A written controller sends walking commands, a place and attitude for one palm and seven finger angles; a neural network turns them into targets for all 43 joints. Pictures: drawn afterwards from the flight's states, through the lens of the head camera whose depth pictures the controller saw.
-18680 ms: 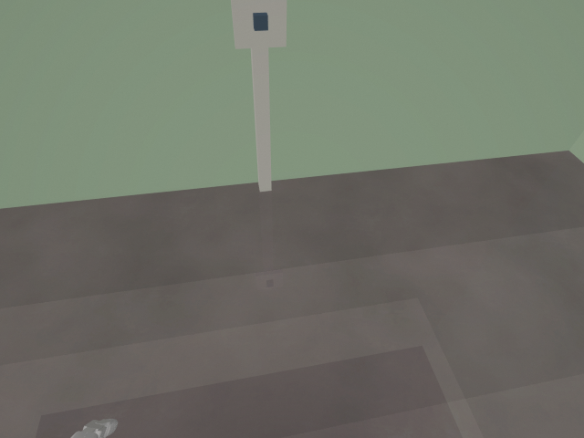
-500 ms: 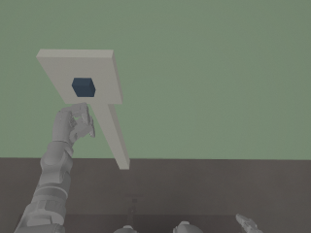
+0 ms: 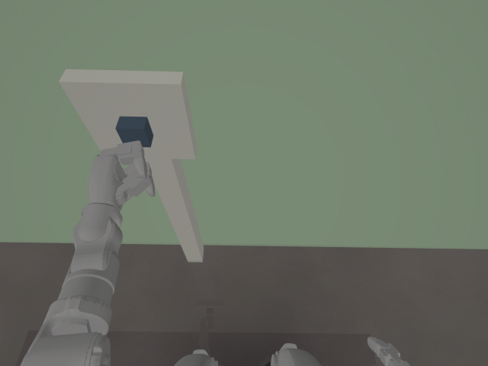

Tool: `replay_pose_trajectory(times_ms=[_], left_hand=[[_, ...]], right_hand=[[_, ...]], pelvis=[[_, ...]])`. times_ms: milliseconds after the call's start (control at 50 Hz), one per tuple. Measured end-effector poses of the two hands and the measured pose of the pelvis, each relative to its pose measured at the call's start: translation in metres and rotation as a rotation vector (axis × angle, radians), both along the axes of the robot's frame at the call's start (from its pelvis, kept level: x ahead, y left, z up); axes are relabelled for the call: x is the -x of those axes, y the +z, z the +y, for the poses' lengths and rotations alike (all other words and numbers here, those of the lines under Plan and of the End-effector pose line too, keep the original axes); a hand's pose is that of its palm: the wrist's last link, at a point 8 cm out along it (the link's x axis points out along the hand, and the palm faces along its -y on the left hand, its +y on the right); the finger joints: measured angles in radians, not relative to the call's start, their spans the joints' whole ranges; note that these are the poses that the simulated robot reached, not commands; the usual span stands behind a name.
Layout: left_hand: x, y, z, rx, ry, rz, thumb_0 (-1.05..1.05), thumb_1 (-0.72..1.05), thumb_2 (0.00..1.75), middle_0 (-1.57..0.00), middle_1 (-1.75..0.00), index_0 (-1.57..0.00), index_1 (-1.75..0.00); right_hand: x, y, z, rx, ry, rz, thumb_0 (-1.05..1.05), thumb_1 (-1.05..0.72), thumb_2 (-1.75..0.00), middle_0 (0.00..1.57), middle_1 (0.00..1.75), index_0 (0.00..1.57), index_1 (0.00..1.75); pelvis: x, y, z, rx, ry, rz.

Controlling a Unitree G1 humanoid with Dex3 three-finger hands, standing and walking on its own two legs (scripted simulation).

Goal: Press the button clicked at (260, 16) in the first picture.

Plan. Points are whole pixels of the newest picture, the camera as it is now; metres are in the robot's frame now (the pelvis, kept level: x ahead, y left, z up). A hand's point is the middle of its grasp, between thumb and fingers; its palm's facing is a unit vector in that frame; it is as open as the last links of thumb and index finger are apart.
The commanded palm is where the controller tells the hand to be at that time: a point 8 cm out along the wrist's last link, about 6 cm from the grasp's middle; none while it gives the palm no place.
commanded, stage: press the button with the knuckle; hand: left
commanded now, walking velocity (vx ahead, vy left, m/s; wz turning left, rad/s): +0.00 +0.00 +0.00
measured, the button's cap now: (136, 130) +0.48 +0.19 +0.09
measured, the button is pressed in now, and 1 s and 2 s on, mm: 0 13 0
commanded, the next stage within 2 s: hold the button down briefly in 0.80 s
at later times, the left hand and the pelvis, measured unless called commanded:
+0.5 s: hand (150, 165) +0.43 +0.17 +0.06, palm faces +0.02 -1.00 -0.04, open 3.0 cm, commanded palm +0.41 +0.21 +0.06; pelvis -0.01 +0.00 +0.00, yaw +0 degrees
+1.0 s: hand (149, 158) +0.44 +0.17 +0.06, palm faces +0.01 -1.00 -0.04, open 3.6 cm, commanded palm +0.45 +0.22 +0.06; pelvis -0.03 -0.01 -0.02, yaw +1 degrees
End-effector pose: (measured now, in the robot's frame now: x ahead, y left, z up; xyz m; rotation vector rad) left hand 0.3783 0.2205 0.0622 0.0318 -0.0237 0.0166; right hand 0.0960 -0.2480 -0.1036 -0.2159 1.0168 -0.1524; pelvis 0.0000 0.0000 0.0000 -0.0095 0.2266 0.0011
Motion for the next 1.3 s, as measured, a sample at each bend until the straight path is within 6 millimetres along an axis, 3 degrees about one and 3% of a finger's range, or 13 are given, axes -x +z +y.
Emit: replay_pose_trajectory(times_ms=[420,780,1060,1300], left_hand=[[-0.023,-0.004,0.001,-0.005,0.006,0.029,0.00,0.88,0.92,-1.30,-1.50,-1.31,-1.50],[-0.043,-0.005,0.005,-0.011,0.006,0.021,0.04,0.87,0.90,-1.30,-1.50,-1.50,-1.50],[-0.044,-0.005,0.006,-0.007,-0.004,0.025,0.03,0.85,0.92,-1.30,-1.50,-1.55,-1.50],[-0.043,-0.005,0.006,-0.012,0.010,0.022,0.03,0.85,0.91,-1.30,-1.50,-1.55,-1.50]], right_hand=[[0.038,-0.009,-0.006,0.013,-0.039,0.117,0.00,-0.90,-0.90,0.20,0.30,0.20,0.30],[0.066,-0.015,-0.014,0.047,-0.042,0.156,0.00,-0.90,-0.90,0.20,0.30,0.20,0.30],[0.099,-0.017,-0.018,0.067,-0.054,0.191,0.00,-0.90,-0.90,0.20,0.30,0.20,0.30],[0.111,-0.020,-0.014,0.063,-0.048,0.188,0.00,-0.90,-0.90,0.20,0.30,0.20,0.30]], pelvis=[[0.004,-0.003,0.000,0.002,0.000,0.020],[0.023,-0.013,-0.005,0.010,0.014,0.055],[0.037,-0.019,-0.005,0.019,0.021,0.073],[0.045,-0.023,-0.002,0.020,0.020,0.078]])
